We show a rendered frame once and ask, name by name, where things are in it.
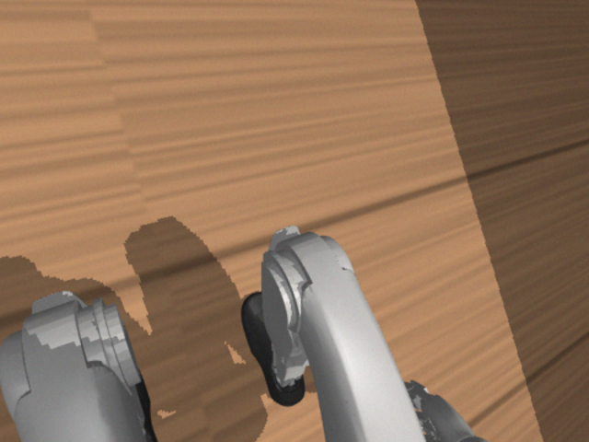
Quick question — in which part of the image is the right robot foot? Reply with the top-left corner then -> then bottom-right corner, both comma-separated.
241,292 -> 305,407

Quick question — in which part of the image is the left robot foot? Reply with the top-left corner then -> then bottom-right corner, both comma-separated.
135,370 -> 157,442

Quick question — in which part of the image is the right robot hand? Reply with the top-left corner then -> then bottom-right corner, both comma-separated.
404,380 -> 475,442

